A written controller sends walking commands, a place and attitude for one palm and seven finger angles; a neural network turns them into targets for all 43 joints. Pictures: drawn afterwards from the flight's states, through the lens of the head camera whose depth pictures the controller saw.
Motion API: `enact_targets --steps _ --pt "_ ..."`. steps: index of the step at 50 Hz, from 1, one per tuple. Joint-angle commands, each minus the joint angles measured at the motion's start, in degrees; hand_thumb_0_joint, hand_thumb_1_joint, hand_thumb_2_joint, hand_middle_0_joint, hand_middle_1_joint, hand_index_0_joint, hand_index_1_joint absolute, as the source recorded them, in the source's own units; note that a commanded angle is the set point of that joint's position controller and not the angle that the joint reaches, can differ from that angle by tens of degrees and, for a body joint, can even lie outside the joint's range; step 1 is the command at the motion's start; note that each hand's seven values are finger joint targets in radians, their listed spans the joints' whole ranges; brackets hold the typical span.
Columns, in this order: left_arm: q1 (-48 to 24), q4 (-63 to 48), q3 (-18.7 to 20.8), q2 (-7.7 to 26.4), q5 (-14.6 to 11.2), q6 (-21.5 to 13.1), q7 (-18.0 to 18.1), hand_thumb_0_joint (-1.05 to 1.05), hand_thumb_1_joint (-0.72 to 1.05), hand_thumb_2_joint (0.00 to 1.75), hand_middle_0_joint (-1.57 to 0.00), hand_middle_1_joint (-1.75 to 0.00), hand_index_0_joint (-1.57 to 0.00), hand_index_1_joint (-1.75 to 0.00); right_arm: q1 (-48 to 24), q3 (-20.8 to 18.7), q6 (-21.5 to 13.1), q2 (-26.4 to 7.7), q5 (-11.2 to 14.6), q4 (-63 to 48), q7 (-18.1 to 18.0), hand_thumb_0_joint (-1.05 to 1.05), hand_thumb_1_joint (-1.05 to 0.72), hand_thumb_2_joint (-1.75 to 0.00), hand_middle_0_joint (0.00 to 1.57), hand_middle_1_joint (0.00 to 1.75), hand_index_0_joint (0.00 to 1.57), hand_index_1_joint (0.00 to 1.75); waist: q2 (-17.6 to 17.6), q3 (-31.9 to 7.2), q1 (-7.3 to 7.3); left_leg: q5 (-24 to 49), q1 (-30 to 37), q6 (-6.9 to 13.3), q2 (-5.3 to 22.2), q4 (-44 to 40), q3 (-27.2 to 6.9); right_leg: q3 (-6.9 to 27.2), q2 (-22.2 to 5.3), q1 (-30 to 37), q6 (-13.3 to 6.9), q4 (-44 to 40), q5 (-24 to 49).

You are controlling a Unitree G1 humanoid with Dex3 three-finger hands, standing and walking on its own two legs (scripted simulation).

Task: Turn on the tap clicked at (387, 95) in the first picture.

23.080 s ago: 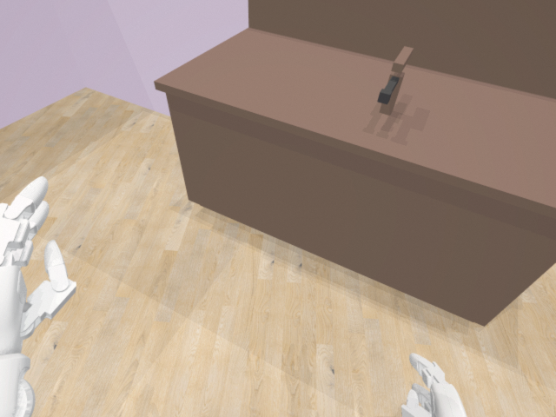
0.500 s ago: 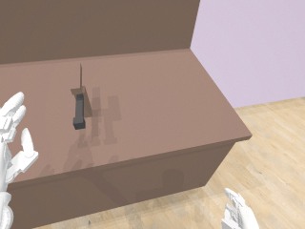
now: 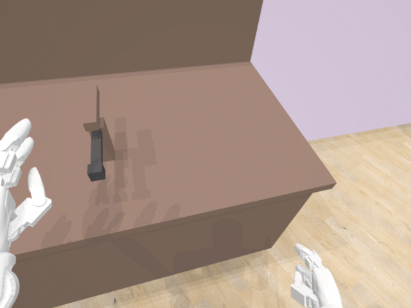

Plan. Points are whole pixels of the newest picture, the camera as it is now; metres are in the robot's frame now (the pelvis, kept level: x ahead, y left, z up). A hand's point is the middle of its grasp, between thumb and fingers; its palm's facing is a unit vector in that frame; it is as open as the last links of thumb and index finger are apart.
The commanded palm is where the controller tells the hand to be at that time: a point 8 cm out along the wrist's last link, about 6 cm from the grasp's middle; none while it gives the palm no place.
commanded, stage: shuffle to correct the standing spot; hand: left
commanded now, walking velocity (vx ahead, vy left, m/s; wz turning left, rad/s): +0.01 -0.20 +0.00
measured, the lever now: (96, 171) +0.35 +0.26 +0.04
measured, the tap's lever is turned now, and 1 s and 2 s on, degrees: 0 0 0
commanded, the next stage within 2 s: come to a stop and stand still in 0.48 s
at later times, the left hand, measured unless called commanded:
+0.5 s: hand (96, 203) +0.22 +0.18 +0.16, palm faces +0.31 -0.87 -0.39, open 7.4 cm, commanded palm +0.17 +0.23 +0.17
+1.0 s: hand (83, 213) +0.21 +0.20 +0.15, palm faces +0.38 -0.83 -0.40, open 7.4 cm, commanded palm +0.16 +0.24 +0.17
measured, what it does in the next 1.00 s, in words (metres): stands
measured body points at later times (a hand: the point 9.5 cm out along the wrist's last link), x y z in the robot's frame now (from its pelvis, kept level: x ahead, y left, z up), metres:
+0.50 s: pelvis +0.00 -0.05 +0.00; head +0.03 -0.05 +0.45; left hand +0.20 +0.23 +0.18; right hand +0.18 -0.28 -0.08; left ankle +0.03 +0.09 -0.74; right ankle +0.04 -0.12 -0.74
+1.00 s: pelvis +0.01 -0.05 +0.00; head +0.02 -0.07 +0.45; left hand +0.18 +0.24 +0.17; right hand +0.19 -0.28 -0.09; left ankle +0.03 +0.09 -0.74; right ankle +0.04 -0.12 -0.74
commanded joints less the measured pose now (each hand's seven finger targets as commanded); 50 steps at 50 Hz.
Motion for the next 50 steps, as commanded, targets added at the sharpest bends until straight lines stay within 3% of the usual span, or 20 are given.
enact_targets --steps 1,7,11,12,16,21,22,26,27,29,31,32,34,35,36,40,41,45,46,50 --pt "-6.1 -14.6 5.5 9.2 -0.3 -3.4 0.7 0.0 0.9 0.9 -0.2 -0.3 -0.2 -0.3 -5.9 -3.1 -2.4 -7.3 0.4 -9.7 -0.5 0.0 -0.9 -0.9 0.2 0.3 0.2 0.3 9.1 -9.2 -0.69 1.9 4.0 -2.1 10.3 -7.2 -9.4 3.3 -2.5 1.3 -0.5 0.9 3.4" --pt "-2.3 -15.9 5.5 8.9 -0.9 -2.8 0.1 0.0 0.9 0.9 -0.2 -0.3 -0.2 -0.3 -5.4 -3.1 -1.5 -7.1 0.0 -10.4 0.1 0.0 -0.9 -0.9 0.2 0.3 0.2 0.3 7.3 -10.3 -0.89 7.3 4.7 -1.7 10.2 -4.0 -7.5 3.4 -2.9 1.7 -0.8 -0.1 7.3" --pt "0.1 -16.3 7.6 10.7 -1.6 -2.1 -0.1 0.0 0.9 0.9 -0.2 -0.3 -0.2 -0.3 -5.3 -3.4 -1.0 -7.1 0.4 -10.6 -0.2 0.0 -0.9 -0.9 0.2 0.3 0.2 0.3 6.9 -11.0 -1.24 8.7 4.8 -1.5 9.8 -2.0 -6.9 4.3 -3.4 2.1 -1.1 -0.6 9.4" --pt "0.1 -16.4 6.6 9.6 -1.8 -2.1 -0.3 0.0 0.9 0.9 -0.2 -0.3 -0.2 -0.3 -5.3 -3.3 -0.8 -7.1 0.2 -10.6 -0.2 0.0 -0.9 -0.9 0.2 0.3 0.2 0.3 6.8 -10.8 -1.29 7.8 4.3 -1.3 9.9 -1.8 -6.5 4.3 -3.4 1.9 -1.0 -0.8 9.2" --pt "1.0 -16.2 7.8 10.8 -2.2 -1.4 -0.2 0.0 0.9 0.9 -0.2 -0.3 -0.2 -0.3 -5.6 -3.5 -0.6 -7.2 0.6 -10.5 -0.7 0.0 -0.9 -0.9 0.2 0.3 0.2 0.3 7.2 -10.3 -1.48 4.4 4.0 -1.0 9.5 -1.5 -6.3 5.6 -3.7 0.9 -1.3 -1.5 8.1" --pt "0.6 -15.3 7.5 11.0 -2.6 -0.3 -0.2 0.0 0.9 0.9 -0.2 -0.3 -0.2 -0.3 -5.8 -3.5 -0.5 -7.3 0.9 -10.2 -1.1 0.0 -0.9 -0.9 0.2 0.3 0.2 0.3 3.9 -9.6 -1.56 0.8 3.6 -0.7 8.8 -0.3 -5.6 6.9 -4.2 -0.6 -1.3 -3.0 5.8" --pt "0.2 -14.7 5.8 9.2 -2.7 -0.3 -0.3 0.0 0.9 0.9 -0.2 -0.3 -0.2 -0.3 -5.6 -3.5 -0.5 -7.5 0.7 -9.9 -1.1 0.0 -0.9 -0.9 0.2 0.3 0.2 0.3 3.9 -9.1 -1.66 -1.1 3.1 -0.7 8.7 -0.1 -5.2 6.8 -4.2 -1.2 -1.2 -3.6 4.1" --pt "-0.5 -14.9 7.2 11.1 -2.7 0.4 0.1 0.0 0.9 0.9 -0.2 -0.3 -0.2 -0.3 -6.0 -3.6 -0.5 -7.5 1.1 -9.7 -1.2 0.0 -0.9 -0.9 0.2 0.3 0.2 0.3 3.6 -8.8 -1.61 -3.0 3.4 -0.6 8.0 1.0 -4.7 8.4 -4.9 -2.8 -1.5 -5.1 0.6" --pt "-0.8 -14.6 5.9 9.7 -2.9 0.3 0.1 0.0 0.9 0.9 -0.2 -0.3 -0.2 -0.3 -5.8 -3.6 -0.4 -7.6 0.8 -9.5 -1.2 0.0 -0.9 -0.9 0.2 0.3 0.2 0.3 3.7 -8.4 -1.74 -4.0 2.8 -0.5 7.8 1.3 -4.7 8.3 -4.9 -3.1 -1.4 -5.8 -0.9" --pt "-0.3 -14.3 6.5 10.2 -2.9 0.7 0.2 0.0 0.9 0.9 -0.2 -0.3 -0.2 -0.3 -5.4 -3.9 -0.5 -7.6 0.9 -9.6 -1.2 0.0 -0.9 -0.9 0.2 0.3 0.2 0.3 2.5 -8.3 -1.65 -4.8 2.9 -0.4 7.5 2.6 -4.2 9.4 -5.5 -4.0 -1.4 -6.9 -2.7" --pt "0.6 -14.5 7.9 11.9 -2.8 0.8 0.8 0.0 0.9 0.9 -0.2 -0.3 -0.2 -0.3 -6.1 -3.7 -0.5 -7.7 1.4 -9.4 -1.2 0.0 -0.9 -0.9 0.2 0.3 0.2 0.3 3.5 -9.2 -1.52 -3.9 3.4 -0.3 6.4 3.6 -4.4 10.5 -6.5 -3.3 -1.3 -8.1 -3.6" --pt "1.4 -14.0 6.5 10.0 -2.8 0.8 0.9 0.0 0.9 0.9 -0.2 -0.3 -0.2 -0.3 -5.9 -3.5 -0.5 -7.6 1.3 -9.3 -1.1 0.0 -0.9 -0.9 0.2 0.3 0.2 0.3 3.4 -9.3 -1.57 -3.7 3.4 -0.1 6.0 4.1 -4.5 10.5 -6.8 -3.1 -0.9 -8.7 -4.2" --pt "2.5 -13.7 7.1 10.4 -2.6 0.8 1.3 0.0 0.9 0.9 -0.2 -0.3 -0.2 -0.3 -6.1 -3.6 -0.6 -8.0 1.4 -9.1 -1.1 0.0 -0.9 -0.9 0.2 0.3 0.2 0.3 4.5 -9.3 -1.36 -2.5 3.2 0.1 5.5 4.5 -4.7 11.5 -7.4 -2.3 0.0 -9.7 -3.2" --pt "3.0 -13.6 6.8 10.2 -2.4 0.8 1.4 0.0 0.9 0.9 -0.2 -0.3 -0.2 -0.3 -6.0 -3.5 -0.5 -8.1 1.4 -9.0 -1.1 0.0 -0.9 -0.9 0.2 0.3 0.2 0.3 3.4 -9.4 -1.33 -1.8 3.0 0.1 5.2 4.7 -5.0 11.3 -7.6 -1.7 0.4 -9.8 -2.7" --pt "3.3 -13.4 7.2 11.0 -2.3 0.9 1.6 0.0 0.9 0.9 -0.2 -0.3 -0.2 -0.3 -6.6 -3.3 -0.4 -8.3 1.6 -8.7 -1.1 0.0 -0.9 -0.9 0.2 0.3 0.2 0.3 4.8 -9.1 -1.34 -1.1 3.3 0.2 5.1 4.0 -5.3 10.7 -7.8 -1.6 0.5 -9.9 -2.5" --pt "2.9 -11.2 6.3 9.9 -2.1 1.1 1.6 0.0 0.9 0.9 -0.2 -0.3 -0.2 -0.3 -6.3 -3.4 -0.2 -8.5 1.5 -8.4 -1.3 0.0 -0.9 -0.9 0.2 0.3 0.2 0.3 0.7 -7.6 -1.3 -1.0 3.1 0.4 4.9 4.0 -5.7 10.6 -7.8 -2.1 1.3 -11.1 -3.3" --pt "1.9 -11.6 6.6 10.9 -2.0 1.1 1.7 0.0 0.9 0.9 -0.2 -0.3 -0.2 -0.3 -6.9 -3.1 -0.2 -8.6 1.6 -8.2 -1.3 0.0 -0.9 -0.9 0.2 0.3 0.2 0.3 1.9 -7.4 -1.3 0.0 3.8 0.4 5.1 3.1 -6.1 9.9 -7.8 -2.4 1.0 -10.7 -2.9" --pt "0.0 -10.9 5.0 9.5 -1.9 1.0 1.6 0.0 0.9 0.9 -0.2 -0.3 -0.2 -0.3 -6.3 -3.3 -0.6 -9.0 1.4 -8.0 -1.5 0.0 -0.9 -0.9 0.2 0.3 0.2 0.3 1.2 -7.2 -1.22 0.0 4.4 0.5 5.3 1.5 -6.5 9.3 -7.2 -2.0 0.4 -10.2 -3.2" --pt "-0.9 -11.6 5.6 10.6 -1.7 1.0 1.6 0.0 0.9 0.9 -0.2 -0.3 -0.2 -0.3 -7.2 -3.2 -0.5 -8.9 1.5 -7.8 -1.6 0.0 -0.9 -0.9 0.2 0.3 0.2 0.3 3.5 -7.6 -1.18 0.4 5.4 0.6 5.4 0.7 -6.3 9.2 -7.2 -1.9 0.2 -9.8 -2.7" --pt "-1.7 -11.2 4.4 9.2 -1.5 1.1 1.6 0.0 0.9 0.9 -0.2 -0.3 -0.2 -0.3 -6.4 -3.3 -1.0 -8.9 1.3 -7.9 -1.6 0.0 -0.9 -0.9 0.2 0.3 0.2 0.3 0.8 -7.8 -1.0 0.8 5.0 0.6 5.3 0.2 -6.5 8.8 -6.9 -0.2 -0.2 -9.3 -1.5"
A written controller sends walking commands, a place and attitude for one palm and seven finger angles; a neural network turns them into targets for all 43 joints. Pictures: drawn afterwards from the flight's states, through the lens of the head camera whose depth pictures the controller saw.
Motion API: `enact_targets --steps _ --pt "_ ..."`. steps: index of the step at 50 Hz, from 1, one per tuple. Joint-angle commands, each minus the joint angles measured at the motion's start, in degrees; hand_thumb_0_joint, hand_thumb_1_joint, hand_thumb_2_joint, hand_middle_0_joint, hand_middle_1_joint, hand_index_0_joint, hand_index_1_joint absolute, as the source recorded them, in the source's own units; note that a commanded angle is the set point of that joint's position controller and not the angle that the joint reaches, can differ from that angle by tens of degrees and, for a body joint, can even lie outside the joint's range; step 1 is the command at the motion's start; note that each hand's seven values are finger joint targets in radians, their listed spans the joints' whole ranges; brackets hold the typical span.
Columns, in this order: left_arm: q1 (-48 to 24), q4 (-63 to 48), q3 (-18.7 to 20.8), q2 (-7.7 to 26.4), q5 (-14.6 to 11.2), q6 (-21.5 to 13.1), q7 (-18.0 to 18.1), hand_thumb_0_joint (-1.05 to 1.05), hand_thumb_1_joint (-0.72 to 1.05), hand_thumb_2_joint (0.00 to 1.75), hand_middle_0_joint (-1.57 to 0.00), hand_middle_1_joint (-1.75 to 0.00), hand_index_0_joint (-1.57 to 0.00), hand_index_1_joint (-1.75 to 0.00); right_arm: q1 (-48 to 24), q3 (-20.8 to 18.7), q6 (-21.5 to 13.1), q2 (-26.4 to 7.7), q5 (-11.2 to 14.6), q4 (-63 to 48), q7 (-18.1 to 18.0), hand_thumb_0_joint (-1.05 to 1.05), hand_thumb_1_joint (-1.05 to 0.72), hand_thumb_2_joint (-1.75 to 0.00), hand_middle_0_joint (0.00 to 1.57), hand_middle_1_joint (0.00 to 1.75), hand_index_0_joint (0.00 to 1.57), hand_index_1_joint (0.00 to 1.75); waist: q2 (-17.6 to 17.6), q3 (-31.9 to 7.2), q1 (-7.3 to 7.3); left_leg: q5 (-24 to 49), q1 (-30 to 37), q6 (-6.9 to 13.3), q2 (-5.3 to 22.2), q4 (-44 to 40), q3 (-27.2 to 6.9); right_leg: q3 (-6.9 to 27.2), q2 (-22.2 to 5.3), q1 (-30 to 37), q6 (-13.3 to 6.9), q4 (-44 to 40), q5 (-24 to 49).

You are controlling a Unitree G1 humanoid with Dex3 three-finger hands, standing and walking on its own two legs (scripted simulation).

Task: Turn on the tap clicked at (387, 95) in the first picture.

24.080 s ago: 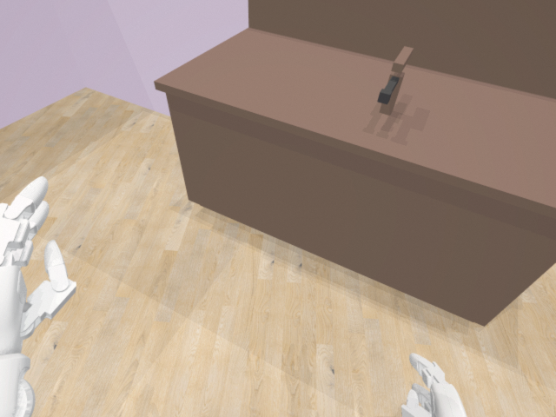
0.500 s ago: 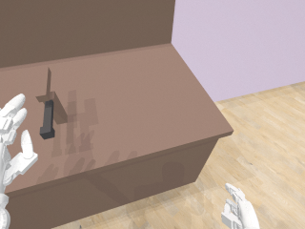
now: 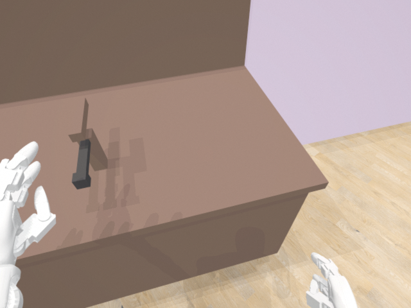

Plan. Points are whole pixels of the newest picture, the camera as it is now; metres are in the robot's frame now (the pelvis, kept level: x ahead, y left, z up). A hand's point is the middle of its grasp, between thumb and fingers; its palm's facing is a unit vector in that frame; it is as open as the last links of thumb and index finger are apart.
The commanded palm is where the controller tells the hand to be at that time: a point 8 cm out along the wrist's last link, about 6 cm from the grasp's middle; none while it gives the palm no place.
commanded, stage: come to a stop and stand still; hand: left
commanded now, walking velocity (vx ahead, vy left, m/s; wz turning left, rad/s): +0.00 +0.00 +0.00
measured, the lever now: (81, 180) +0.35 +0.31 +0.04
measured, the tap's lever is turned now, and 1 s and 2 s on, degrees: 0 0 0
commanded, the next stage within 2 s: look again from close up in 0.70 s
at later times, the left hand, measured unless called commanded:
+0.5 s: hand (13, 206) +0.22 +0.31 +0.16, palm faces +0.35 -0.86 -0.37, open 7.4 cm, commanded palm +0.17 +0.34 +0.17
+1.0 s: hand (9, 173) +0.25 +0.31 +0.19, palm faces +0.42 -0.82 -0.40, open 7.4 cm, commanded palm +0.17 +0.32 +0.17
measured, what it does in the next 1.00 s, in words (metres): stands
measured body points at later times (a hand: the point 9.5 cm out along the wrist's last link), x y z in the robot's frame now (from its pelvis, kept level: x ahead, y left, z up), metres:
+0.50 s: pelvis +0.01 +0.06 +0.00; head +0.03 +0.08 +0.45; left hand +0.20 +0.35 +0.18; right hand +0.19 -0.15 -0.07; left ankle +0.03 +0.14 -0.74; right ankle +0.03 -0.07 -0.74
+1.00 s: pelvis +0.00 +0.05 +0.00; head +0.03 +0.05 +0.45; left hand +0.23 +0.35 +0.21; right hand +0.17 -0.18 -0.08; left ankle +0.03 +0.14 -0.74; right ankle +0.03 -0.07 -0.74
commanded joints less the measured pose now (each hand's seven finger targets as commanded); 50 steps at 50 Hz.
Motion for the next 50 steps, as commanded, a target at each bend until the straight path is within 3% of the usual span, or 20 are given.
enact_targets --steps 1,4,6,9,15,21,22,29,31,35,39,40,41,42,43,45,46,47,48,50 --pt "-5.8 -12.2 6.6 10.7 0.1 -3.4 1.1 0.0 0.9 0.9 -0.2 -0.3 -0.2 -0.3 -7.0 -1.6 -3.4 -5.3 0.2 -9.6 -0.6 0.0 -0.9 -0.9 0.2 0.3 0.2 0.3 -3.1 -6.4 -0.44 2.2 6.1 3.3 1.6 -1.5 -3.2 11.3 -10.9 -1.6 3.5 -7.1 -0.7" --pt "-5.3 -12.0 6.1 9.8 0.2 -3.5 1.1 0.0 0.9 0.9 -0.2 -0.3 -0.2 -0.3 -6.7 -1.7 -3.4 -5.2 0.0 -10.0 -0.5 0.0 -0.9 -0.9 0.2 0.3 0.2 0.3 -4.0 -6.0 -0.31 2.2 5.1 3.3 1.8 -2.7 -3.7 10.6 -10.4 -0.4 3.3 -6.4 0.6" --pt "-5.9 -13.3 6.7 10.9 0.4 -3.7 1.2 0.0 0.9 0.9 -0.2 -0.3 -0.2 -0.3 -7.3 -1.5 -3.3 -5.1 0.0 -10.0 -0.5 0.0 -0.9 -0.9 0.2 0.3 0.2 0.3 -1.4 -6.2 -0.35 2.4 5.7 3.2 1.9 -3.5 -4.0 10.2 -10.2 -0.4 3.0 -5.7 1.2" --pt "-4.8 -13.2 6.5 10.0 0.5 -4.1 1.2 0.0 0.9 0.9 -0.2 -0.3 -0.2 -0.3 -6.7 -1.4 -3.2 -4.9 -0.3 -10.5 -0.4 0.0 -0.9 -0.9 0.2 0.3 0.2 0.3 -1.7 -6.2 -0.24 1.5 4.0 3.1 2.3 -5.2 -4.8 9.4 -9.5 1.5 2.9 -4.8 2.0" --pt "-4.5 -15.3 6.6 9.9 0.8 -5.2 1.2 0.0 0.9 0.9 -0.2 -0.3 -0.2 -0.3 -6.4 -1.2 -3.1 -4.6 -0.6 -11.0 -0.4 0.0 -0.9 -0.9 0.2 0.3 0.2 0.3 1.5 -6.4 -0.28 1.7 3.0 2.7 3.0 -7.6 -6.0 8.0 -8.8 3.6 2.8 -2.8 4.5" --pt "-4.0 -16.4 7.1 10.5 1.2 -6.2 1.1 0.0 0.9 0.9 -0.2 -0.3 -0.2 -0.3 -6.2 -1.1 -3.5 -4.5 -0.9 -10.9 -0.4 0.0 -0.9 -0.9 0.2 0.3 0.2 0.3 4.1 -6.8 -0.05 3.5 3.7 0.9 3.8 -10.0 -7.4 6.0 -7.9 4.0 2.9 -0.2 5.1" --pt "-4.1 -16.2 6.2 9.3 1.3 -6.4 1.0 0.0 0.9 0.9 -0.2 -0.3 -0.2 -0.3 -5.7 -1.1 -3.5 -4.4 -1.1 -10.7 -0.4 0.0 -0.9 -0.9 0.2 0.3 0.2 0.3 2.7 -6.5 -0.04 3.8 3.3 0.6 4.1 -10.3 -7.4 5.5 -7.6 4.3 3.0 0.1 5.1" --pt "-4.8 -15.3 5.6 8.6 1.5 -6.8 0.8 0.0 0.9 0.9 -0.2 -0.3 -0.2 -0.3 -5.1 -1.5 -3.6 -4.4 -1.2 -10.5 -0.3 0.0 -0.9 -0.9 0.2 0.3 0.2 0.3 2.8 -6.5 -0.06 5.1 4.6 -1.2 4.3 -11.1 -7.0 5.3 -7.5 3.6 3.0 0.8 4.6" --pt "-5.1 -15.9 6.7 9.9 1.6 -6.7 0.9 0.0 0.9 0.9 -0.2 -0.3 -0.2 -0.3 -5.7 -1.4 -3.6 -4.4 -1.1 -10.5 -0.4 0.0 -0.9 -0.9 0.2 0.3 0.2 0.3 2.7 -6.6 0.05 4.9 4.8 -1.3 4.1 -10.9 -6.6 5.4 -7.5 3.9 3.0 0.8 4.9" --pt "-4.8 -14.7 6.1 8.9 1.5 -6.5 0.8 0.0 0.9 0.9 -0.2 -0.3 -0.2 -0.3 -5.3 -1.6 -3.5 -4.2 -1.1 -10.5 -0.3 0.0 -0.9 -0.9 0.2 0.3 0.2 0.3 0.7 -6.6 -0.05 4.0 4.4 -0.5 3.7 -9.5 -5.8 6.2 -8.2 4.0 2.9 -0.7 5.5" --pt "-4.4 -15.0 6.4 9.1 1.4 -6.4 1.0 0.0 0.9 0.9 -0.2 -0.3 -0.2 -0.3 -5.4 -1.7 -3.3 -4.3 -1.0 -10.5 -0.3 0.0 -0.9 -0.9 0.2 0.3 0.2 0.3 1.5 -7.0 -0.1 3.3 3.9 0.0 3.2 -8.8 -5.7 6.7 -8.4 4.3 2.7 -1.0 5.6" --pt "-66.3 -26.4 41.8 58.1 12.0 -12.4 1.1 0.0 0.9 0.9 -0.2 -0.3 -0.2 -0.3 2.8 -1.8 -5.5 -5.6 -4.5 -8.8 0.0 0.0 -0.9 -0.9 0.2 0.3 0.2 0.3 -11.4 -0.1 0.53 6.7 -6.9 3.8 4.7 1.5 -2.3 7.3 -9.3 -2.3 3.2 -1.4 2.5" --pt "-49.2 -1.5 26.8 33.3 7.2 -10.1 0.0 0.0 0.9 0.9 -0.2 -0.3 -0.2 -0.3 -3.6 -1.5 -4.6 -1.4 -1.3 -4.1 0.3 0.0 -0.9 -0.9 0.2 0.3 0.2 0.3 2.6 -4.6 1.02 7.2 3.0 2.2 5.0 1.5 -3.1 5.5 -13.3 -9.1 -1.0 0.8 -1.3" --pt "-34.4 -1.9 19.3 23.2 4.6 -10.0 -0.9 0.0 0.9 0.9 -0.2 -0.3 -0.2 -0.3 -2.3 -2.4 -4.0 -2.2 -2.3 -6.3 1.1 0.0 -0.9 -0.9 0.2 0.3 0.2 0.3 -1.3 -6.6 0.74 7.3 5.1 -0.1 2.2 -3.4 -3.1 5.6 -9.0 -2.5 -0.7 2.6 1.8" --pt "-28.0 3.1 14.5 17.8 4.0 -9.8 -1.8 0.0 0.9 0.9 -0.2 -0.3 -0.2 -0.3 -2.4 -2.9 -4.9 -3.9 -1.8 -8.7 1.3 0.0 -0.9 -0.9 0.2 0.3 0.2 0.3 2.5 -10.2 1.38 4.5 6.5 0.9 1.0 -2.1 0.1 8.5 -8.3 -0.6 0.2 1.5 3.2" --pt "-13.5 -0.4 7.1 9.6 2.1 -9.9 -3.1 0.0 0.9 0.9 -0.2 -0.3 -0.2 -0.3 -1.1 -3.4 -5.3 -3.9 -0.3 -9.3 2.9 0.0 -0.9 -0.9 0.2 0.3 0.2 0.3 4.1 -12.0 1.69 2.1 7.4 2.3 0.0 -1.3 0.2 10.7 -9.3 0.9 2.2 0.4 4.3" --pt "-7.3 -1.6 2.7 3.2 1.1 -9.7 -3.7 0.0 0.9 0.9 -0.2 -0.3 -0.2 -0.3 -2.2 -3.2 -5.4 -3.0 0.6 -9.6 4.1 0.0 -0.9 -0.9 0.2 0.3 0.2 0.3 3.3 -13.1 1.77 3.3 8.6 2.6 0.4 -2.1 0.1 9.3 -8.6 1.8 2.8 0.9 5.4" --pt "-5.3 -6.8 -0.2 2.6 1.7 -9.5 -4.0 0.0 0.9 0.9 -0.2 -0.3 -0.2 -0.3 -1.8 -3.0 -5.0 -3.4 0.7 -10.6 4.6 0.0 -0.9 -0.9 0.2 0.3 0.2 0.3 2.6 -11.7 1.59 2.2 7.2 2.8 0.9 -2.3 0.3 8.7 -8.4 2.2 3.3 0.6 5.0" --pt "-4.0 -9.7 0.1 4.0 2.0 -9.1 -3.7 0.0 0.9 0.9 -0.2 -0.3 -0.2 -0.3 -2.3 -2.9 -5.0 -3.6 0.8 -11.1 4.7 0.0 -0.9 -0.9 0.2 0.3 0.2 0.3 1.2 -9.6 1.42 -0.2 5.0 3.0 1.2 -3.0 0.3 8.4 -8.2 2.4 3.6 0.1 3.5" --pt "-4.9 -10.1 3.9 8.5 2.6 -9.0 -2.4 0.0 0.9 0.9 -0.2 -0.3 -0.2 -0.3 -3.4 -2.5 -5.2 -3.7 0.7 -11.5 3.9 0.0 -0.9 -0.9 0.2 0.3 0.2 0.3 -6.0 -5.0 1.35 -6.1 1.2 2.7 1.1 -4.1 -0.4 9.0 -7.9 0.4 3.5 -2.2 -2.4"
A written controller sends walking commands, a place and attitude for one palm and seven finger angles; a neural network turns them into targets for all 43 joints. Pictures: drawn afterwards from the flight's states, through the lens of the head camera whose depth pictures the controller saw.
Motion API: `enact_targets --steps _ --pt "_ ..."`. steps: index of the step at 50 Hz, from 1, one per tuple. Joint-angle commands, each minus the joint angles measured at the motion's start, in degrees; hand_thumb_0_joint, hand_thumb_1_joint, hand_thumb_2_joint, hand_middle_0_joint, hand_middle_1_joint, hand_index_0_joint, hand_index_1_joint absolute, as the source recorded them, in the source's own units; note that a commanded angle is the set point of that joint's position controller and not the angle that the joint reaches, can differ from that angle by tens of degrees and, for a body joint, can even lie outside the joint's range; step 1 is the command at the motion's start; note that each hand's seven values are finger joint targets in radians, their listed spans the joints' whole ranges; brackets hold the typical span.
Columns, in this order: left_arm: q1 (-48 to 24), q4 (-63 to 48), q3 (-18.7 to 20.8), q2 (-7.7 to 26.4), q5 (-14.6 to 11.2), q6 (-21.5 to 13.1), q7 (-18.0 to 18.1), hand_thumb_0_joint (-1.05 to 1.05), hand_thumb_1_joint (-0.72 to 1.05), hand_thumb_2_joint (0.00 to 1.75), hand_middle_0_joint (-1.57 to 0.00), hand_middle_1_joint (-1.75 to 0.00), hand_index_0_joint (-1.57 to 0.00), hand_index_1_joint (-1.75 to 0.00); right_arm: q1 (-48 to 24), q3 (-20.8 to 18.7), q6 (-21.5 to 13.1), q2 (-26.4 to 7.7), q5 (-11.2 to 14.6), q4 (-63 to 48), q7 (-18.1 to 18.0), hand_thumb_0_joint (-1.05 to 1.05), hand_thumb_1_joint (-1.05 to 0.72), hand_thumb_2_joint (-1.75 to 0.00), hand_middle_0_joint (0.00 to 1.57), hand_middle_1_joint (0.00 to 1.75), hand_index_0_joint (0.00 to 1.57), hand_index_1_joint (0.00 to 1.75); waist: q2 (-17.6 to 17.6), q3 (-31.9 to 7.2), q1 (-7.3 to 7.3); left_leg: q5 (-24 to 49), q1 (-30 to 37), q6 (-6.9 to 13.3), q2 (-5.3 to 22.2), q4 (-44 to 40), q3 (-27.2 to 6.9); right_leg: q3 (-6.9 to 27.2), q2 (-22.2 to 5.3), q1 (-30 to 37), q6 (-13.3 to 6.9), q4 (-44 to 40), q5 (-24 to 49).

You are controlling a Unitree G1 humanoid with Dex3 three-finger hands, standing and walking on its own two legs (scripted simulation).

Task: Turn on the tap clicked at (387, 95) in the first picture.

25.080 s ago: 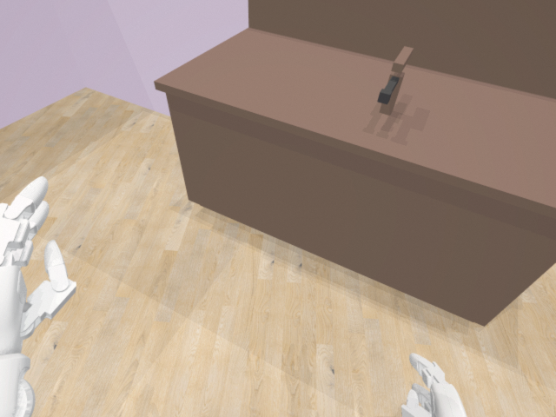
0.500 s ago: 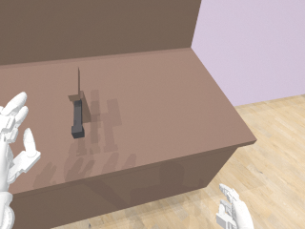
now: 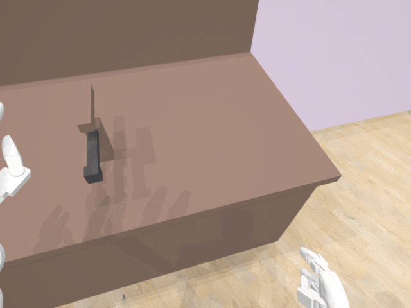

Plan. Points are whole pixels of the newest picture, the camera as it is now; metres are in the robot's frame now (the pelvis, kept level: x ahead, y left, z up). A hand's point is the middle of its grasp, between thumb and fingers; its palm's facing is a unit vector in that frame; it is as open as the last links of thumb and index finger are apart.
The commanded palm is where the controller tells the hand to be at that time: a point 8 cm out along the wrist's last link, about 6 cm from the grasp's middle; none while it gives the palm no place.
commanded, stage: look again from close up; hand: left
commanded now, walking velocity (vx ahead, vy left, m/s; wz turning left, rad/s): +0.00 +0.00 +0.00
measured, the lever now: (93, 173) +0.34 +0.27 +0.04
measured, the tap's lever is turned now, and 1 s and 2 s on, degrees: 0 0 0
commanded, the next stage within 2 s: come to a stop and stand still in 0.10 s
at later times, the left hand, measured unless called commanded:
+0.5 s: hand (22, 169) +0.25 +0.28 +0.19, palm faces +0.42 -0.78 -0.46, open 7.4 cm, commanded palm +0.16 +0.30 +0.17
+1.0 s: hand (17, 197) +0.22 +0.28 +0.17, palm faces +0.45 -0.81 -0.37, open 7.4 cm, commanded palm +0.14 +0.31 +0.17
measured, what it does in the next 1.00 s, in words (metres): stands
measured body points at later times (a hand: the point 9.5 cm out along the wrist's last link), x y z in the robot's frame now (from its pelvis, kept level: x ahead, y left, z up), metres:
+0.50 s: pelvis +0.01 +0.01 +0.00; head +0.04 +0.03 +0.45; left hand +0.22 +0.32 +0.22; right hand +0.21 -0.19 -0.07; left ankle +0.02 +0.09 -0.74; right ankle +0.03 -0.12 -0.74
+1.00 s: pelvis +0.00 +0.02 -0.01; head +0.05 +0.05 +0.44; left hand +0.19 +0.32 +0.19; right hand +0.20 -0.18 -0.08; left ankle +0.02 +0.10 -0.74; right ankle +0.03 -0.12 -0.74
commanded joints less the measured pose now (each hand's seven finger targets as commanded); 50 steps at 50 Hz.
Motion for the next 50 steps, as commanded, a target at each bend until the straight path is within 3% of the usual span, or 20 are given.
enact_targets --steps 1,4,5,6,7,9,17,20,21,22,23,24,26,30,31,35,36,42,47,50 --pt "9.4 -14.1 1.4 9.8 1.1 -2.5 0.4 0.0 0.9 0.9 -0.2 -0.3 -0.2 -0.3 -4.9 -1.7 -2.7 -5.9 0.9 -9.4 -1.1 0.0 -0.9 -0.9 0.2 0.3 0.2 0.3 -4.9 -7.2 0.29 -5.1 1.6 -0.6 4.0 -5.6 -4.4 4.3 -4.1 1.5 -0.8 -5.6 -3.2" --pt "6.3 -14.6 7.1 13.1 0.3 -3.9 1.0 0.0 0.9 0.9 -0.2 -0.3 -0.2 -0.3 -4.9 -1.2 -2.3 -5.2 0.0 -10.4 -3.2 0.0 -0.9 -0.9 0.2 0.3 0.2 0.3 -9.4 -7.7 -0.45 -3.3 1.0 -0.4 3.3 -4.1 -5.2 5.2 -4.9 0.9 -1.3 -5.6 -3.5" --pt "4.7 -16.4 6.8 12.7 0.0 -4.4 1.1 0.0 0.9 0.9 -0.2 -0.3 -0.2 -0.3 -4.6 -1.2 -2.4 -5.1 0.0 -10.4 -3.7 0.0 -0.9 -0.9 0.2 0.3 0.2 0.3 -6.6 -8.3 -0.79 -2.1 1.4 -0.3 3.2 -4.1 -5.4 5.8 -5.0 1.4 -1.5 -4.7 -1.4" --pt "1.8 -19.8 9.4 16.6 0.3 -4.8 1.7 0.0 0.9 0.9 -0.2 -0.3 -0.2 -0.3 -5.4 -1.0 -2.3 -5.5 0.0 -10.2 -4.0 0.0 -0.9 -0.9 0.2 0.3 0.2 0.3 -0.2 -8.9 -0.78 -1.2 1.9 -0.3 3.6 -4.7 -5.2 5.9 -4.9 1.7 -1.5 -3.3 0.7" --pt "1.7 -19.9 5.6 12.1 -0.3 -5.2 1.4 0.0 0.9 0.9 -0.2 -0.3 -0.2 -0.3 -4.7 -1.0 -2.4 -5.0 -0.2 -10.1 -4.2 0.0 -0.9 -0.9 0.2 0.3 0.2 0.3 4.5 -10.0 -0.99 -0.2 1.7 0.0 3.9 -4.9 -5.2 5.4 -4.8 3.4 -1.7 -2.1 3.0" --pt "1.4 -21.6 5.6 13.0 -0.3 -5.4 1.4 0.0 0.9 0.9 -0.2 -0.3 -0.2 -0.3 -4.3 -0.8 -3.3 -4.9 -0.1 -10.1 -4.2 0.0 -0.9 -0.9 0.2 0.3 0.2 0.3 10.2 -12.1 -0.39 2.1 2.2 0.0 3.9 -3.9 -4.6 5.4 -4.8 6.1 -1.6 -1.1 7.0" --pt "10.0 -13.0 -1.5 4.6 0.2 -4.5 0.8 0.0 0.9 0.9 -0.2 -0.3 -0.2 -0.3 -2.8 -1.1 -4.5 -6.0 -0.9 -7.3 -3.0 0.0 -0.9 -0.9 0.2 0.3 0.2 0.3 0.4 -11.9 -0.49 9.0 6.0 -0.7 4.3 -2.7 -4.8 4.2 -4.6 3.4 -1.0 -2.7 12.5" --pt "7.9 -9.9 -0.3 6.1 0.3 -4.0 0.7 0.0 0.9 0.9 -0.2 -0.3 -0.2 -0.3 -3.4 -1.4 -3.3 -6.1 -0.6 -7.6 -3.4 0.0 -0.9 -0.9 0.2 0.3 0.2 0.3 -2.5 -9.2 -0.71 5.0 4.4 -0.8 4.9 -4.7 -5.7 4.7 -4.4 1.8 -0.8 -3.7 8.8" --pt "-39.7 -35.3 10.7 47.2 -0.5 -11.3 2.5 0.0 0.9 0.9 -0.2 -0.3 -0.2 -0.3 6.3 10.0 -0.8 -9.5 2.6 -16.3 -8.0 0.0 -0.9 -0.9 0.2 0.3 0.2 0.3 16.7 -6.1 -3.41 4.0 -7.8 -0.3 2.1 -4.0 -7.0 1.0 -1.6 4.4 2.1 2.1 -5.1" --pt "-17.8 -5.6 14.3 20.7 2.6 -6.7 1.8 0.0 0.9 0.9 -0.2 -0.3 -0.2 -0.3 0.1 0.5 -3.4 -4.1 1.7 -11.3 -7.0 0.0 -0.9 -0.9 0.2 0.3 0.2 0.3 1.6 -5.8 -0.67 -1.6 -3.6 -0.7 7.1 -4.1 -8.7 -0.6 -4.9 -3.0 0.0 0.2 -10.9" --pt "-12.6 -4.5 7.8 15.3 2.0 -5.0 1.4 0.0 0.9 0.9 -0.2 -0.3 -0.2 -0.3 -2.6 1.0 -3.1 -5.7 -0.7 -8.6 -4.5 0.0 -0.9 -0.9 0.2 0.3 0.2 0.3 -3.4 -4.0 -1.52 -1.1 -2.9 -0.9 5.0 -7.0 -7.2 0.2 -3.3 -1.4 -0.8 -1.7 -8.3" --pt "-11.5 -4.1 8.8 19.0 0.9 -4.6 2.2 0.0 0.9 0.9 -0.2 -0.3 -0.2 -0.3 -3.4 -0.6 -3.0 -9.7 -1.2 -9.1 -3.9 0.0 -0.9 -0.9 0.2 0.3 0.2 0.3 -1.7 -4.7 -0.05 -1.5 -1.7 -1.1 3.9 -5.4 -6.1 2.5 -3.3 -2.5 -1.7 -2.9 -4.5" --pt "-4.5 -5.6 6.0 15.1 -0.3 -5.5 1.3 0.0 0.9 0.9 -0.2 -0.3 -0.2 -0.3 -4.1 -1.0 -3.6 -8.9 -1.3 -9.0 -2.3 0.0 -0.9 -0.9 0.2 0.3 0.2 0.3 1.8 -10.5 -0.22 -0.1 0.9 -1.3 3.1 -3.5 -6.3 3.9 -5.0 -1.0 -2.8 -1.1 0.4" --pt "11.3 -15.3 -0.2 8.4 -1.8 -7.0 1.6 0.0 0.9 0.9 -0.2 -0.3 -0.2 -0.3 0.1 -1.9 -5.0 -8.7 -0.9 -9.2 0.6 0.0 -0.9 -0.9 0.2 0.3 0.2 0.3 1.1 -14.2 0.93 9.3 2.4 -1.1 2.6 -1.8 -6.7 3.1 -6.2 2.9 -2.5 0.8 10.1" --pt "10.6 -17.4 -0.6 8.4 -2.2 -7.3 1.8 0.0 0.9 0.9 -0.2 -0.3 -0.2 -0.3 -1.7 -1.5 -5.2 -8.7 -0.6 -8.8 1.0 0.0 -0.9 -0.9 0.2 0.3 0.2 0.3 3.2 -15.3 0.71 12.1 3.9 -1.5 3.0 -2.4 -7.2 2.0 -5.4 3.0 -2.2 2.5 10.3" --pt "7.1 -18.3 3.6 12.2 -1.3 -8.1 3.5 0.0 0.9 0.9 -0.2 -0.3 -0.2 -0.3 -1.3 -2.1 -5.4 -9.0 -1.3 -6.6 0.2 0.0 -0.9 -0.9 0.2 0.3 0.2 0.3 -0.7 -13.1 0.18 12.0 1.4 -2.8 3.6 -3.2 -8.1 0.9 -5.5 2.6 -1.3 3.3 9.5" --pt "3.2 -20.0 6.5 16.6 -0.9 -8.0 3.9 0.0 0.9 0.9 -0.2 -0.3 -0.2 -0.3 -2.6 -2.0 -4.9 -9.6 -1.3 -6.5 -0.3 0.0 -0.9 -0.9 0.2 0.3 0.2 0.3 1.9 -13.0 -0.19 11.9 1.2 -3.1 4.2 -4.5 -9.1 0.5 -5.0 2.5 -1.0 5.3 8.0" --pt "-2.0 -21.0 2.1 13.8 0.1 -7.0 3.8 0.0 0.9 0.9 -0.2 -0.3 -0.2 -0.3 -1.4 -2.3 -5.3 -8.4 -1.3 -6.1 -0.8 0.0 -0.9 -0.9 0.2 0.3 0.2 0.3 11.3 -14.1 0.23 17.9 5.3 -2.8 7.5 -5.8 -10.4 -1.1 -5.4 -1.8 -0.6 10.6 -5.1" --pt "3.6 -22.3 -0.1 10.2 0.0 -5.9 3.7 0.0 0.9 0.9 -0.2 -0.3 -0.2 -0.3 -1.0 -2.3 -6.0 -7.9 -0.8 -6.4 0.6 0.0 -0.9 -0.9 0.2 0.3 0.2 0.3 6.4 -14.8 0.47 21.6 5.4 -2.4 7.9 -3.5 -10.1 -0.8 -5.7 -0.4 -0.8 8.6 -3.7" --pt "5.8 -18.6 1.9 10.5 -1.0 -5.8 3.5 0.0 0.9 0.9 -0.2 -0.3 -0.2 -0.3 -2.2 -2.6 -5.3 -8.0 -0.3 -6.4 0.4 0.0 -0.9 -0.9 0.2 0.3 0.2 0.3 0.3 -11.6 -0.11 8.1 0.1 -2.9 5.2 -2.2 -9.2 1.5 -6.7 1.9 -1.5 2.5 5.0"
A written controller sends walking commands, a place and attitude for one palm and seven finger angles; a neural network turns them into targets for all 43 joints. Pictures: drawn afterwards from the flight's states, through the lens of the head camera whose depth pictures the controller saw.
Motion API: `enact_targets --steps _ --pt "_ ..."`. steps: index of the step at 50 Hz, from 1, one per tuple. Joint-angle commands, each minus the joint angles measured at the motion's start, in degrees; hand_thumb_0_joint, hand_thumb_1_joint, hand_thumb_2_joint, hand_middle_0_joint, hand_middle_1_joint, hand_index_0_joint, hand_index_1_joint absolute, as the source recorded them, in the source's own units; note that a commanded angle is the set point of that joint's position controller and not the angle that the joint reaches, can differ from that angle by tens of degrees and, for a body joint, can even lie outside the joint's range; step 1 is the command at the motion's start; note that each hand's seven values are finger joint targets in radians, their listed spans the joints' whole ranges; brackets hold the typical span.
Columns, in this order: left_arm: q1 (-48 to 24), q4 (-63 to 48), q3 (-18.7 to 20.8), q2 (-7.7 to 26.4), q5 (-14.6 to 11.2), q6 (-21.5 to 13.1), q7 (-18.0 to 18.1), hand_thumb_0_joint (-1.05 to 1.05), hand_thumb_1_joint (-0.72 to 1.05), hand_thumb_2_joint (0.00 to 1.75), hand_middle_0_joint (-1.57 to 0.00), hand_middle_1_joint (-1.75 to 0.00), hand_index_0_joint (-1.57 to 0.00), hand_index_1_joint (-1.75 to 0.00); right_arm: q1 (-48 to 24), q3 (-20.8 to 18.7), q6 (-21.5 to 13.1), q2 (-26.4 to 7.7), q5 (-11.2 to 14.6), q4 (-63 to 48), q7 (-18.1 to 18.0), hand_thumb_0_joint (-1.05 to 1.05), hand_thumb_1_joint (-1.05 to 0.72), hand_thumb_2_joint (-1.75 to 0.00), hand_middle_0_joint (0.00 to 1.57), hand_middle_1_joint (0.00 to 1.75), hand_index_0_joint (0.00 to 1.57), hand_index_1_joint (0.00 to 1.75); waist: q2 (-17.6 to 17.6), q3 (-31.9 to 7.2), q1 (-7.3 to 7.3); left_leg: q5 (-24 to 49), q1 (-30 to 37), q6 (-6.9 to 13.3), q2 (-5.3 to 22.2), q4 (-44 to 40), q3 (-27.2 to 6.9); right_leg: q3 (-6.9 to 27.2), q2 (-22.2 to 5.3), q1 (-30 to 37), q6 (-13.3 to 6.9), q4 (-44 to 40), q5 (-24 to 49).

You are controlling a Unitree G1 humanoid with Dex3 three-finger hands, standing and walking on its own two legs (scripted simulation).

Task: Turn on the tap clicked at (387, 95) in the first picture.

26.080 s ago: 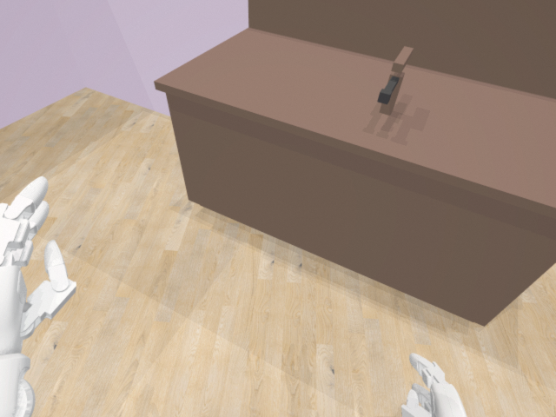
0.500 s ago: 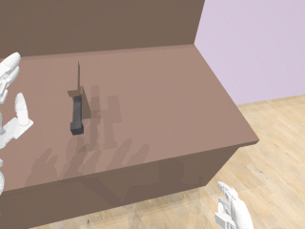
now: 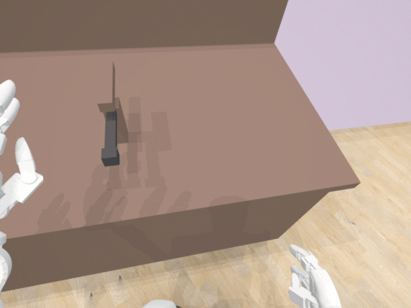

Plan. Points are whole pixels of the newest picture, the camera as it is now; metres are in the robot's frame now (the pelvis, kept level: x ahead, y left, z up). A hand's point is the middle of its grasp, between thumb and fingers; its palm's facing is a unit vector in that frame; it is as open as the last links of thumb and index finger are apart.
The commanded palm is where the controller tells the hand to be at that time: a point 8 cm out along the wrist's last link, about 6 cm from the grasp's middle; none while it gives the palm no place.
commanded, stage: come to a stop and stand still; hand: left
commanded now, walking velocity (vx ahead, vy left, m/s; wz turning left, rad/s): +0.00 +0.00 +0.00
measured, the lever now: (110, 156) +0.36 +0.23 +0.05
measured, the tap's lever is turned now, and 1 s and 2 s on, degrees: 0 0 0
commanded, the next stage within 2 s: look again from close up in 0.46 s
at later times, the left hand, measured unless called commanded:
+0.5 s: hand (61, 204) +0.21 +0.22 +0.16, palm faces +0.34 -0.87 -0.35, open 7.4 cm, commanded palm +0.15 +0.26 +0.18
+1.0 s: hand (32, 165) +0.24 +0.25 +0.20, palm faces +0.39 -0.80 -0.46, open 7.4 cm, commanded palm +0.15 +0.27 +0.18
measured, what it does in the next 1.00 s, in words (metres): stands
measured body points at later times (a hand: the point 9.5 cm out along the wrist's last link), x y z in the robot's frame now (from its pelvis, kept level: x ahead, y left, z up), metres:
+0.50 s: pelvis -0.01 -0.02 +0.01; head +0.00 -0.01 +0.46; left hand +0.18 +0.26 +0.18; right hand +0.16 -0.26 -0.06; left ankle +0.03 +0.08 -0.73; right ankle +0.03 -0.14 -0.73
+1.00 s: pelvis -0.02 -0.01 +0.01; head +0.00 +0.00 +0.45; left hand +0.21 +0.29 +0.23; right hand +0.16 -0.23 -0.07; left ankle +0.03 +0.08 -0.73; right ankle +0.03 -0.13 -0.73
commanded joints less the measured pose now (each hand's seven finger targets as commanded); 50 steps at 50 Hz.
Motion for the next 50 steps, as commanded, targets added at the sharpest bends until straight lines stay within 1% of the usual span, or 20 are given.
enact_targets --steps 1,2,6,7,8,15,16,17,20,21,22,28,35,41,45,46,47,48,49,50 --pt "2.7 -7.4 8.0 9.7 -1.4 -3.1 0.3 0.0 0.9 0.9 -0.2 -0.3 -0.2 -0.3 -2.1 -4.4 -1.9 -9.6 1.5 -7.8 -1.2 0.0 -0.9 -0.9 0.2 0.3 0.2 0.3 4.4 -13.5 -1.26 7.8 3.3 -4.7 8.3 -6.1 -7.4 4.7 -2.6 5.9 -3.6 -6.3 12.1" --pt "2.9 -7.2 6.2 6.8 -1.8 -3.4 -0.2 0.0 0.9 0.9 -0.2 -0.3 -0.2 -0.3 -1.5 -4.1 -1.4 -8.8 1.2 -7.9 -1.3 0.0 -0.9 -0.9 0.2 0.3 0.2 0.3 3.3 -13.3 -1.54 5.7 2.9 -4.8 8.0 -6.4 -7.2 4.4 -2.7 6.1 -3.7 -6.9 11.9" --pt "3.4 -4.4 9.4 9.8 -3.0 -2.9 -0.8 0.0 0.9 0.9 -0.2 -0.3 -0.2 -0.3 -3.2 -4.2 -0.9 -8.8 1.9 -8.9 -2.9 0.0 -0.9 -0.9 0.2 0.3 0.2 0.3 5.8 -12.6 -1.89 1.1 3.5 -3.9 7.7 -7.9 -7.6 6.2 -3.1 4.2 -3.4 -9.5 8.1" --pt "3.6 -4.2 6.7 6.7 -3.2 -3.0 -1.3 0.0 0.9 0.9 -0.2 -0.3 -0.2 -0.3 -2.9 -3.8 -0.7 -8.2 1.6 -9.0 -3.0 0.0 -0.9 -0.9 0.2 0.3 0.2 0.3 5.8 -12.9 -2.0 0.5 3.5 -3.5 7.8 -8.0 -7.2 5.6 -3.0 4.6 -3.3 -10.1 7.7" --pt "2.3 -5.1 6.8 7.7 -3.3 -2.8 -1.3 0.0 0.9 0.9 -0.2 -0.3 -0.2 -0.3 -3.2 -3.9 -1.0 -8.3 2.0 -9.6 -3.2 0.0 -0.9 -0.9 0.2 0.3 0.2 0.3 5.5 -12.5 -2.06 0.0 3.6 -3.3 7.6 -7.9 -7.3 6.1 -3.0 4.4 -3.1 -10.6 7.3" --pt "0.4 -8.9 3.7 6.2 -2.0 -1.8 -1.3 0.0 0.9 0.9 -0.2 -0.3 -0.2 -0.3 -4.2 -3.4 -1.9 -8.6 1.9 -10.4 -4.3 0.0 -0.9 -0.9 0.2 0.3 0.2 0.3 5.2 -12.4 -2.24 -1.8 5.1 -2.4 7.6 -8.2 -7.4 7.1 -2.8 4.5 -2.9 -13.4 3.7" --pt "0.1 -9.1 5.0 8.0 -1.8 -1.4 -0.9 0.0 0.9 0.9 -0.2 -0.3 -0.2 -0.3 -4.7 -3.3 -1.8 -8.9 2.1 -10.4 -4.5 0.0 -0.9 -0.9 0.2 0.3 0.2 0.3 6.5 -12.4 -2.24 -1.7 5.6 -2.4 7.6 -8.5 -7.6 7.3 -2.8 4.3 -2.9 -13.6 3.5" --pt "-0.5 -9.5 3.0 5.5 -1.6 -1.6 -1.0 0.0 0.9 0.9 -0.2 -0.3 -0.2 -0.3 -4.3 -3.2 -1.7 -8.7 1.8 -10.2 -4.7 0.0 -0.9 -0.9 0.2 0.3 0.2 0.3 6.8 -12.3 -2.37 -1.9 5.1 -2.4 7.8 -8.9 -7.4 6.5 -2.6 4.8 -2.9 -13.5 3.2" --pt "-0.7 -9.4 3.6 6.2 -1.1 -1.2 -0.7 0.0 0.9 0.9 -0.2 -0.3 -0.2 -0.3 -4.2 -3.2 -1.8 -8.8 1.7 -10.4 -5.0 0.0 -0.9 -0.9 0.2 0.3 0.2 0.3 8.4 -11.0 -2.46 -3.4 4.5 -2.5 8.0 -9.4 -7.6 7.0 -2.4 4.3 -3.0 -14.4 1.4" --pt "-0.2 -8.9 5.8 8.3 -0.9 -1.0 -0.4 0.0 0.9 0.9 -0.2 -0.3 -0.2 -0.3 -4.5 -3.2 -1.6 -9.0 1.7 -10.2 -5.2 0.0 -0.9 -0.9 0.2 0.3 0.2 0.3 8.9 -11.5 -2.34 -3.3 4.9 -2.5 8.2 -9.8 -7.8 6.9 -2.4 4.8 -3.0 -14.2 1.7" --pt "0.4 -8.5 4.0 5.9 -1.0 -1.1 -0.6 0.0 0.9 0.9 -0.2 -0.3 -0.2 -0.3 -4.2 -2.9 -1.3 -8.4 1.4 -10.3 -5.3 0.0 -0.9 -0.9 0.2 0.3 0.2 0.3 8.0 -11.4 -2.38 -3.4 4.2 -2.4 8.2 -9.9 -7.4 6.4 -2.2 5.4 -2.9 -14.3 1.9" --pt "3.0 -6.9 4.1 5.3 -0.9 -0.4 -0.9 0.0 0.9 0.9 -0.2 -0.3 -0.2 -0.3 -4.0 -2.9 -0.7 -8.5 1.3 -10.9 -5.6 0.0 -0.9 -0.9 0.2 0.3 0.2 0.3 5.6 -11.1 -2.61 -2.0 4.8 -2.3 8.7 -10.1 -7.2 6.7 -2.0 5.6 -2.7 -15.2 3.0" --pt "1.9 -6.8 2.9 4.5 -0.3 0.1 -1.2 0.0 0.9 0.9 -0.2 -0.3 -0.2 -0.3 -3.8 -2.5 -0.4 -8.4 1.0 -11.1 -5.8 0.0 -0.9 -0.9 0.2 0.3 0.2 0.3 6.0 -9.9 -2.74 -3.4 4.8 -2.0 9.2 -11.0 -7.0 6.9 -1.7 4.9 -2.6 -15.9 2.0" --pt "-0.3 -9.9 4.1 6.3 0.3 0.0 -0.7 0.0 0.9 0.9 -0.2 -0.3 -0.2 -0.3 -4.5 -2.2 -0.3 -8.4 0.9 -10.9 -6.1 0.0 -0.9 -0.9 0.2 0.3 0.2 0.3 9.6 -11.4 -2.49 -2.8 5.6 -2.3 9.7 -12.3 -7.7 6.1 -1.2 6.6 -2.7 -14.0 3.7" --pt "0.3 -10.3 3.1 4.7 0.2 -0.2 -0.8 0.0 0.9 0.9 -0.2 -0.3 -0.2 -0.3 -4.0 -2.3 -0.5 -8.1 0.6 -10.9 -6.1 0.0 -0.9 -0.9 0.2 0.3 0.2 0.3 9.1 -11.7 -2.46 -1.0 5.5 -2.4 9.9 -12.3 -7.7 5.9 -1.2 7.6 -2.8 -13.5 5.9" --pt "-55.7 -33.3 17.8 52.7 4.1 -10.0 0.7 0.0 0.9 0.9 -0.2 -0.3 -0.2 -0.3 6.5 10.0 1.6 -12.4 5.2 -18.2 -10.5 0.0 -0.9 -0.9 0.2 0.3 0.2 0.3 24.4 -8.5 -6.1 -18.8 -15.2 1.0 7.5 -11.0 -8.9 3.9 5.2 17.3 2.5 -3.8 -2.3" --pt "-33.2 5.0 14.8 19.4 7.6 3.7 -2.4 0.0 0.9 0.9 -0.2 -0.3 -0.2 -0.3 -3.0 -4.0 -0.7 -7.9 -1.6 -7.0 -9.2 0.0 -0.9 -0.9 0.2 0.3 0.2 0.3 17.5 -20.4 1.39 -0.9 5.1 -3.2 5.2 -9.8 -5.4 1.7 4.0 12.6 -4.1 -5.0 3.8" --pt "-20.1 5.7 4.4 9.6 0.9 6.1 -3.0 0.0 0.9 0.9 -0.2 -0.3 -0.2 -0.3 -3.9 -2.9 -2.4 -9.6 -1.3 -8.4 -5.2 0.0 -0.9 -0.9 0.2 0.3 0.2 0.3 11.7 -11.8 -1.79 6.8 5.5 -6.9 4.4 -11.3 -7.3 -4.0 5.6 6.4 -4.5 -6.5 5.4" --pt "-14.7 1.2 9.6 11.5 -0.5 7.6 -3.5 0.0 0.9 0.9 -0.2 -0.3 -0.2 -0.3 -2.1 -4.4 -2.1 -13.4 -1.1 -6.8 -4.9 0.0 -0.9 -0.9 0.2 0.3 0.2 0.3 10.7 -21.2 -0.49 12.1 14.5 -6.9 6.7 -9.2 -7.2 -3.2 6.1 4.1 -4.1 -4.0 8.2" --pt "-11.7 1.0 4.1 3.6 -5.6 11.2 -6.2 0.0 0.9 0.9 -0.2 -0.3 -0.2 -0.3 -4.6 -3.7 -2.5 -11.1 0.4 -7.7 -5.6 0.0 -0.9 -0.9 0.2 0.3 0.2 0.3 14.2 -21.9 1.59 10.5 16.5 -6.8 5.7 -9.1 -7.1 -2.7 5.1 3.7 -3.9 -4.8 7.1"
